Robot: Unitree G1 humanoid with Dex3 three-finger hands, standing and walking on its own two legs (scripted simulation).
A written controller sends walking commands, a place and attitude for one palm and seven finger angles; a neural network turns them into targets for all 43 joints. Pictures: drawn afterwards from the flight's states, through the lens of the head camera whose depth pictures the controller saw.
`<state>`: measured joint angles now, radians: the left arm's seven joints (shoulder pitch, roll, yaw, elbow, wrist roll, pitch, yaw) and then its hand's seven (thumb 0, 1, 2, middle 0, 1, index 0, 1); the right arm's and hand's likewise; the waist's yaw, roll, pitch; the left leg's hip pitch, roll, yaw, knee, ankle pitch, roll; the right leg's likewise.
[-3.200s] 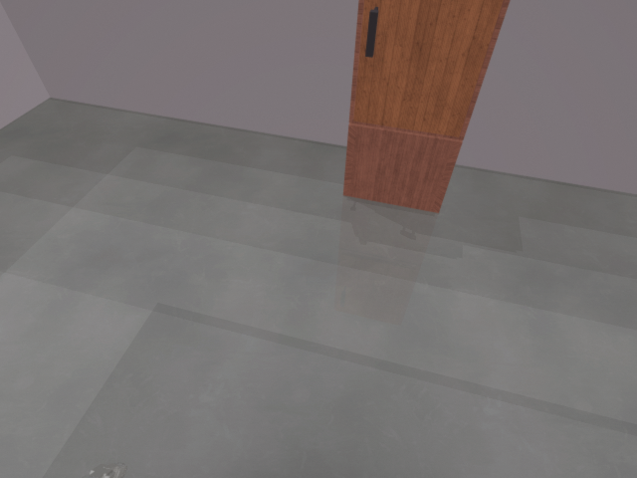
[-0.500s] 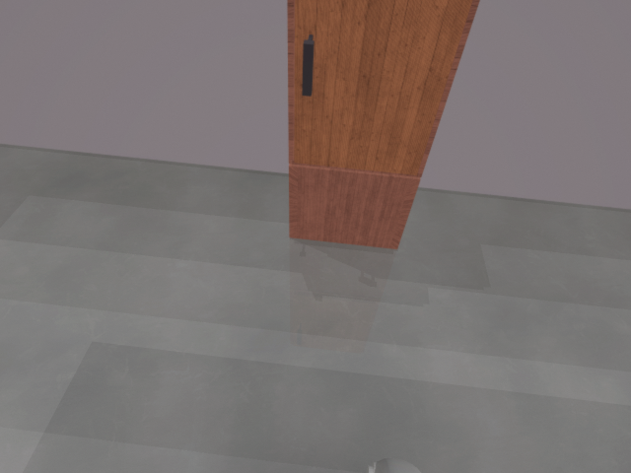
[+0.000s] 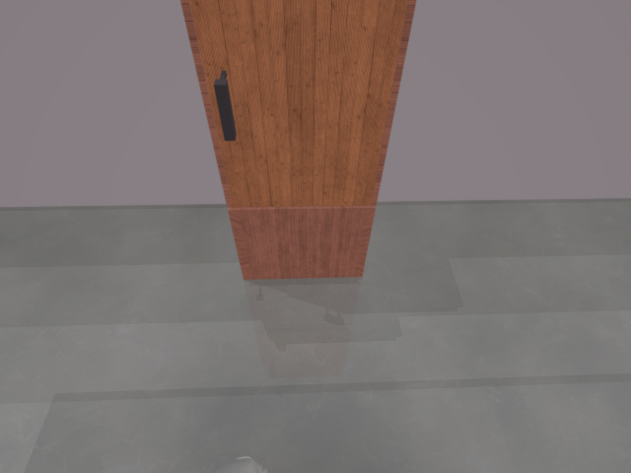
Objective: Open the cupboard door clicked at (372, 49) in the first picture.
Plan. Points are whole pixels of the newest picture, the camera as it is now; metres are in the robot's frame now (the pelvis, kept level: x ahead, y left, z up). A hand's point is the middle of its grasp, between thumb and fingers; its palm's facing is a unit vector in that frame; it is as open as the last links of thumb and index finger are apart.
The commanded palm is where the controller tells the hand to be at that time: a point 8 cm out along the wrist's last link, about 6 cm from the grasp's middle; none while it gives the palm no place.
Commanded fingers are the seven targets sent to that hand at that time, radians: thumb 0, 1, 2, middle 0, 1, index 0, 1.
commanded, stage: take the last steps up to it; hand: left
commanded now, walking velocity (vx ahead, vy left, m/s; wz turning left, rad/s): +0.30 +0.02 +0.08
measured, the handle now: (226, 106) +0.84 +0.23 +0.01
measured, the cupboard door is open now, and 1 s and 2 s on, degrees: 0 0 0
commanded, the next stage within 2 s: come to a stop and stand still in 0.62 s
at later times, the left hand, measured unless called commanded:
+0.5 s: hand (198, 395) +0.26 +0.20 -0.17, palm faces +0.00 -0.98 -0.18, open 7.4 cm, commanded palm none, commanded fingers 0.00 0.90 0.90 -0.20 -0.30 -0.20 -0.30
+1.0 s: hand (226, 368) +0.32 +0.17 -0.19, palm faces +0.12 -0.98 -0.18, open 7.3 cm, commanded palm none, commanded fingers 0.00 0.90 0.90 -0.20 -0.30 -0.20 -0.30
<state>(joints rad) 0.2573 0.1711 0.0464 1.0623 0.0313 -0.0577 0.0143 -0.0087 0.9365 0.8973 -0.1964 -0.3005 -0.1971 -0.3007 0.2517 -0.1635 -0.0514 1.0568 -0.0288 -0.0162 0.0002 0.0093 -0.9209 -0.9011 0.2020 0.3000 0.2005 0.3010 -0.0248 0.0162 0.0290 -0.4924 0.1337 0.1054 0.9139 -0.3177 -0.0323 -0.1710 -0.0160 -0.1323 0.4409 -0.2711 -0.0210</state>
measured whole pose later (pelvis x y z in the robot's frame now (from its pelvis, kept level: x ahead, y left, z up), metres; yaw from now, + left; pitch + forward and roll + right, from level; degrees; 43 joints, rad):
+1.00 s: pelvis +0.32 +0.00 -0.01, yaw +2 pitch -2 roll +0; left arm 0.26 0.16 0.04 1.08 0.02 0.02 0.04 0.00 0.92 0.90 -0.20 -0.30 -0.20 -0.30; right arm 0.16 -0.16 -0.03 1.03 -0.02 0.01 -0.03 0.01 -0.92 -0.90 0.20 0.30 0.20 0.30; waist 0.03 -0.03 0.05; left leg -0.30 0.06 0.11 0.55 -0.22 0.01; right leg -0.24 -0.05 -0.15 0.60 -0.35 0.00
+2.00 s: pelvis +0.26 -0.03 +0.00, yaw +3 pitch -1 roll -1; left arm 0.37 0.15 0.00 1.06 0.02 0.01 0.03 0.00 0.91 0.90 -0.19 -0.30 -0.19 -0.30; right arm 0.40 -0.10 0.01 1.08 -0.03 0.01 -0.02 0.00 -0.91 -0.90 0.20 0.30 0.20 0.30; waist -0.01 -0.03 -0.01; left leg -0.33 0.02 0.04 0.51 -0.18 0.02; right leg -0.27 0.01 -0.11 0.50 -0.23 -0.04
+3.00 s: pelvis +0.29 -0.03 -0.08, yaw +2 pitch +12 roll +1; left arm 0.42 0.15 0.09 0.11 -0.22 -0.55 -0.25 0.00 0.69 0.80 -0.21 -0.45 -0.21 -0.45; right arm 0.14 -0.26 -0.07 0.53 0.01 -0.24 0.01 0.01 -0.91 -0.90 0.20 0.30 0.20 0.30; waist 0.00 -0.04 -0.15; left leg -0.81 0.02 0.07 1.07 -0.46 0.03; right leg -0.77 -0.02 -0.06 1.08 -0.51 -0.04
